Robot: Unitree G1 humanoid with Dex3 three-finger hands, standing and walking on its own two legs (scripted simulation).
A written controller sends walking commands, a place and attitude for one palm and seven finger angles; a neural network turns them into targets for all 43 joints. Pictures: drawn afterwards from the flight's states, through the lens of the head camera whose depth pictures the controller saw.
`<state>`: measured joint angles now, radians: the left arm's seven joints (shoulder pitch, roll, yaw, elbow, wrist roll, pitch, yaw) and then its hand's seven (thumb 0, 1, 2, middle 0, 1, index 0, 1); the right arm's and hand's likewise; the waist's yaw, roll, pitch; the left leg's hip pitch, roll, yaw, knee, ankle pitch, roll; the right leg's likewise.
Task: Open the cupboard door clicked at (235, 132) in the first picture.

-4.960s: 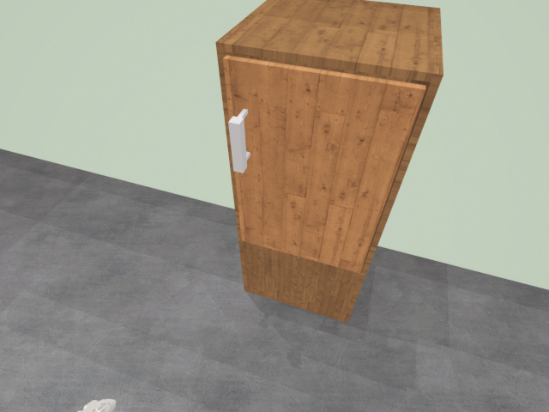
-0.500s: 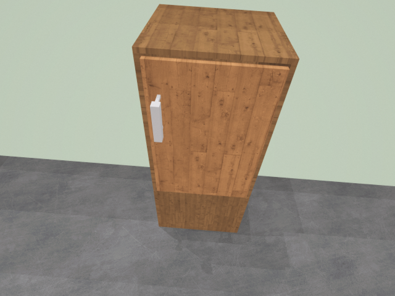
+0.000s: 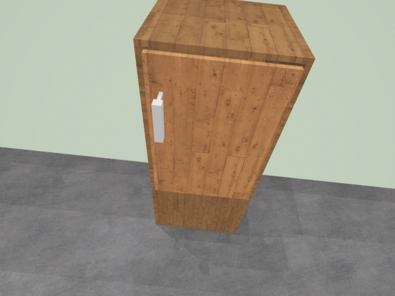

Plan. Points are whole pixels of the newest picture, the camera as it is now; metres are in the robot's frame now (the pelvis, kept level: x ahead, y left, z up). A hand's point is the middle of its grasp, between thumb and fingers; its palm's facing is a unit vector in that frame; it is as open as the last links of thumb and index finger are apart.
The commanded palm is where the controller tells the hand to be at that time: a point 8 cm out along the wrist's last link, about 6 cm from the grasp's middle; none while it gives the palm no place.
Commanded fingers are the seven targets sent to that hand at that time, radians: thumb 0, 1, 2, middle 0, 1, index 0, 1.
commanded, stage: come to a stop and stand still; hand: left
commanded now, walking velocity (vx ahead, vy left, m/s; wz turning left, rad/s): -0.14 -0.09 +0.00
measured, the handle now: (159, 117) +0.55 +0.15 +0.04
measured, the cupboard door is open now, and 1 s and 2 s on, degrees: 0 0 0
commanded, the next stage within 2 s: look again from close up in 0.96 s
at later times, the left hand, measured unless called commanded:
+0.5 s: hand out of the picture +0.04 +0.16 -0.17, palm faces +0.06 -0.98 -0.21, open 7.2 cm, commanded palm none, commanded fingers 0.00 0.90 0.90 -0.20 -0.30 -0.20 -0.30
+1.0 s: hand out of the picture -0.04 +0.19 -0.17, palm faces +0.06 -0.97 -0.22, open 7.4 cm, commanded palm none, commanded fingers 0.00 0.90 0.90 -0.20 -0.30 -0.20 -0.30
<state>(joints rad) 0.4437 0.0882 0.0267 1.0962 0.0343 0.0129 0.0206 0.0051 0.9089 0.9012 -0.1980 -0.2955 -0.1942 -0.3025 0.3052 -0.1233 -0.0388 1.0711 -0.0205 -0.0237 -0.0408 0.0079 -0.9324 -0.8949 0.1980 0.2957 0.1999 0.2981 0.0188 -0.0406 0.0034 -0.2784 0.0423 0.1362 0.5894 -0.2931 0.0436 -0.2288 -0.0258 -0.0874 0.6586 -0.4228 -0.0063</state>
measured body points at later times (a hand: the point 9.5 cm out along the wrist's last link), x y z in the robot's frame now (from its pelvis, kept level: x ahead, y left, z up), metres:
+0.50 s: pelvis -0.01 -0.02 +0.00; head -0.01 -0.02 +0.45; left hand +0.04 +0.21 -0.15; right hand +0.00 -0.24 -0.15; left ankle +0.00 +0.09 -0.73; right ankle +0.02 -0.15 -0.73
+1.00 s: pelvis -0.03 +0.00 +0.00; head -0.05 +0.00 +0.45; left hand -0.05 +0.24 -0.15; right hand +0.02 -0.23 -0.15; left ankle +0.00 +0.09 -0.73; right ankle +0.02 -0.14 -0.73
